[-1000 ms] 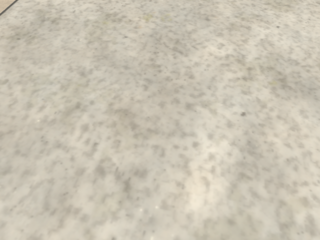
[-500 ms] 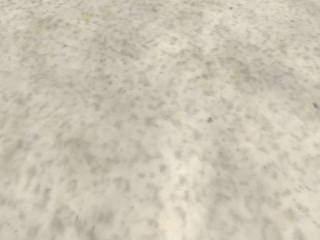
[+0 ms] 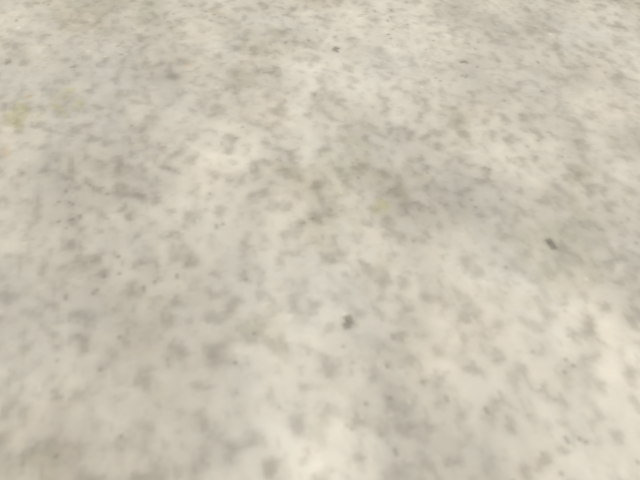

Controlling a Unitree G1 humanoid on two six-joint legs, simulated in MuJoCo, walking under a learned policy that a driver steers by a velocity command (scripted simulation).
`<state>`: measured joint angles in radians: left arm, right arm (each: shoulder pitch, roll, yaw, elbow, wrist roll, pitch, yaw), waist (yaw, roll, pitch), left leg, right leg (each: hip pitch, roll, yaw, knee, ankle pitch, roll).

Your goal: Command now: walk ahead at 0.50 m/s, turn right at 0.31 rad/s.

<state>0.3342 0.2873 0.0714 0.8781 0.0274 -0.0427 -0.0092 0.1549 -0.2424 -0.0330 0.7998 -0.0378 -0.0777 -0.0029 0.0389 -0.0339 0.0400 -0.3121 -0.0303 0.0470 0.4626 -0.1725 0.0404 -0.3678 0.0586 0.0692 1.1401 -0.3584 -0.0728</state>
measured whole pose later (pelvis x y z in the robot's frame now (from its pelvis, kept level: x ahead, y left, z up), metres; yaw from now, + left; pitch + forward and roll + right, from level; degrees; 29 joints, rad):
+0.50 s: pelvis +0.25 -0.05 +0.01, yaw +1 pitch +1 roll +1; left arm 0.20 0.21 0.03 0.82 0.03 -0.08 0.00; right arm 0.37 -0.24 -0.05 0.93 -0.02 -0.04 0.02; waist -0.03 0.03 0.02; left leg -0.40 0.03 0.00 1.08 -0.33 0.07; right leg -0.24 0.01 -0.12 0.42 -0.20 -0.07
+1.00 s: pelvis +0.50 +0.01 -0.01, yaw +18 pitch +0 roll +0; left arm 0.30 0.23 0.04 0.88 0.01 -0.07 0.01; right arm 0.16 -0.26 -0.07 0.83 -0.02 -0.01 0.02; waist 0.02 -0.01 0.07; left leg -0.35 -0.12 0.09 0.55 -0.21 0.15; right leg -0.32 -0.05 -0.06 1.26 -0.37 -0.01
